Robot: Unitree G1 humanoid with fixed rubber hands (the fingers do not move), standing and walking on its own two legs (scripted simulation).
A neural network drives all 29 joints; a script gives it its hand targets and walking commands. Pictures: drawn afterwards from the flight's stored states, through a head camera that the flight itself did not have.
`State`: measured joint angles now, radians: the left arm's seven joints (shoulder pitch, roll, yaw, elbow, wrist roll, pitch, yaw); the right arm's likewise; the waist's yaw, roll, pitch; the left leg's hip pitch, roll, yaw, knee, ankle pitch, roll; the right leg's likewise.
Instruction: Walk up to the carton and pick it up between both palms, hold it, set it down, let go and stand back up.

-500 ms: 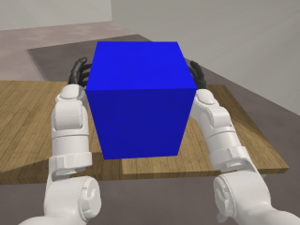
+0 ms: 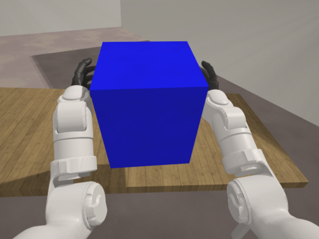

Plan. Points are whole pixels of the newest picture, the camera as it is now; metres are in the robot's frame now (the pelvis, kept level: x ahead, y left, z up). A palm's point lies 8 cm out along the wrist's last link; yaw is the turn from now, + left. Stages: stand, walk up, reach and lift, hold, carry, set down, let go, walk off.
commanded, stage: hold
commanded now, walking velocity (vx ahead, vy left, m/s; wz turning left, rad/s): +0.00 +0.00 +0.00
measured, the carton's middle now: (148, 105) +0.38 +0.01 +0.20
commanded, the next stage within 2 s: none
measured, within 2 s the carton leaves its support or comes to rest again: neither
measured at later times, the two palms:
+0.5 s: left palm (81, 91) +0.36 +0.16 +0.25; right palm (209, 93) +0.37 -0.14 +0.24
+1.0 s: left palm (81, 90) +0.36 +0.16 +0.25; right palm (210, 94) +0.37 -0.14 +0.24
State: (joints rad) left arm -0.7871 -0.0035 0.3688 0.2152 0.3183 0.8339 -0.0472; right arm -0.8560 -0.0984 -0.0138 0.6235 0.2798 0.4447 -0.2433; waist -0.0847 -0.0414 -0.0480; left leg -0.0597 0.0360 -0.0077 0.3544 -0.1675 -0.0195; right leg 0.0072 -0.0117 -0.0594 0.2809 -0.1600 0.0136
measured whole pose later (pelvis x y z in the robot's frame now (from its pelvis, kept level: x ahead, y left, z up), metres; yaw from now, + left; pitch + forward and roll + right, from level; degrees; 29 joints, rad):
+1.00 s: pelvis +0.00 +0.00 +0.00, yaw +0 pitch -8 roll -1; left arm -0.77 -0.01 0.38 0.19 0.34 0.84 -0.07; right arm -0.83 -0.09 0.00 0.59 0.29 0.46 -0.26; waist -0.09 -0.03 -0.04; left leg -0.04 0.04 -0.01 0.36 -0.17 -0.02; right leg 0.03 -0.01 -0.06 0.28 -0.17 0.01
